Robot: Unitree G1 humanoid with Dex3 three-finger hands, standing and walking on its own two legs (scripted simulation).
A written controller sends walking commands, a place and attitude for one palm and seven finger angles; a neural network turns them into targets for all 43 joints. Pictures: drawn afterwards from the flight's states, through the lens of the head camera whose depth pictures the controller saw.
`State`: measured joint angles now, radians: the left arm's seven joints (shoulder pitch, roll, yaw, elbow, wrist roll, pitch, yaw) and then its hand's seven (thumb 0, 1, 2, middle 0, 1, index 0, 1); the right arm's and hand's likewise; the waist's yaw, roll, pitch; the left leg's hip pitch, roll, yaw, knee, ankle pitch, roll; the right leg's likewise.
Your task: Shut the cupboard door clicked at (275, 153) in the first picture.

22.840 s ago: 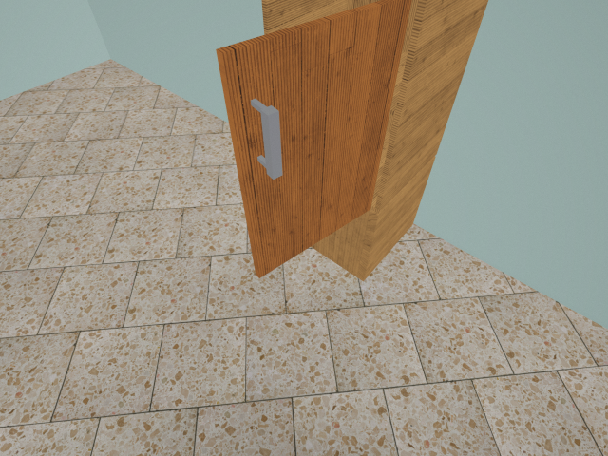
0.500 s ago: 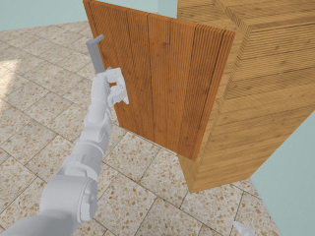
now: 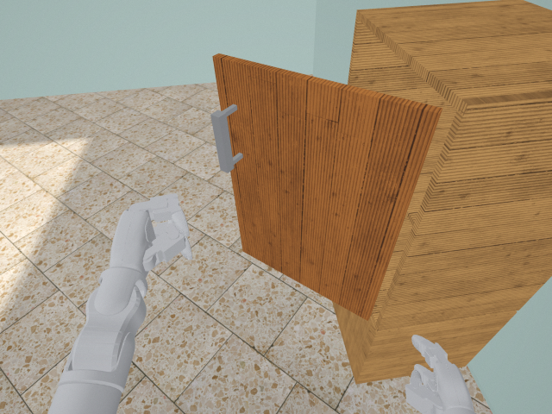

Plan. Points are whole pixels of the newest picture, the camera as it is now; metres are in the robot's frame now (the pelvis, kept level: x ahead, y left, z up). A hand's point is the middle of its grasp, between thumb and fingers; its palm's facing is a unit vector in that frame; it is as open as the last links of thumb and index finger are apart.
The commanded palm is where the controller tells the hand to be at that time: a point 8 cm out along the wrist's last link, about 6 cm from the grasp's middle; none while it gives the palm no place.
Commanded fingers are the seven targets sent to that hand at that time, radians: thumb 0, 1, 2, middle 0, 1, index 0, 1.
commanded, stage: draw the hand back to the body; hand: left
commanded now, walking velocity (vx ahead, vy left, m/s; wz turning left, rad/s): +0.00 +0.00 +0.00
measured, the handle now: (229, 138) +0.62 +0.15 +0.10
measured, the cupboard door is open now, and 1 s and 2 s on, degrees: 48 48 48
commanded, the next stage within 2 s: step back with the hand held close in 0.98 s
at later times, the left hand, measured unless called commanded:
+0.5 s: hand (72, 286) +0.22 +0.25 +0.15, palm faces +0.37 -0.85 -0.37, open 5.3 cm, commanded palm +0.17 +0.30 +0.17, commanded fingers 0.00 0.90 0.90 -0.31 -0.42 -0.31 -0.42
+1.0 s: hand (42, 302) +0.19 +0.27 +0.16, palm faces +0.45 -0.80 -0.39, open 7.4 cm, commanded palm +0.15 +0.31 +0.18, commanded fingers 0.00 0.90 0.90 -0.20 -0.30 -0.20 -0.30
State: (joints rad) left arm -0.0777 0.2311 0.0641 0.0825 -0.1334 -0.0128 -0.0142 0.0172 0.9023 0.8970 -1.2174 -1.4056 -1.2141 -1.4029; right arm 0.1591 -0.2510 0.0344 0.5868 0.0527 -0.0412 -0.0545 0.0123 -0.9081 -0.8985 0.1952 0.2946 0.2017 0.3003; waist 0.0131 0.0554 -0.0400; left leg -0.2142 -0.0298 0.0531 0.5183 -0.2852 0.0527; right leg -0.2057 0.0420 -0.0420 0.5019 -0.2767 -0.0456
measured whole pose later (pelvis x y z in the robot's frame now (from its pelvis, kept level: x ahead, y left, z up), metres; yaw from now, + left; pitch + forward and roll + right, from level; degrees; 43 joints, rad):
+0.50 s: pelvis +0.01 +0.01 +0.01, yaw +0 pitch -4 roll -1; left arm 0.39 0.33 0.25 -0.30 -0.08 -0.05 0.08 0.02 0.90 0.90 -0.58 -0.70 -0.58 -0.70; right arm 0.22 -0.23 0.04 0.63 0.02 0.01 -0.05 0.01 -0.90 -0.90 0.20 0.30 0.21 0.30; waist 0.05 0.09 0.00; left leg -0.09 -0.04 0.05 0.40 -0.25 0.07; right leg -0.07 0.03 -0.04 0.36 -0.23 -0.03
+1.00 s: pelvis +0.01 +0.01 +0.01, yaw +1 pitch -4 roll -1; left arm 0.47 0.35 0.32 -0.36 -0.07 -0.08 0.10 0.02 0.89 0.90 -0.22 -0.31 -0.21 -0.30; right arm 0.19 -0.22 0.02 0.62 0.02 -0.06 -0.06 0.01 -0.90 -0.90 0.20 0.30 0.20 0.30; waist 0.06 0.07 0.00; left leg -0.10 -0.04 0.04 0.42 -0.25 0.06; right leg -0.07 0.04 -0.05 0.37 -0.23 -0.04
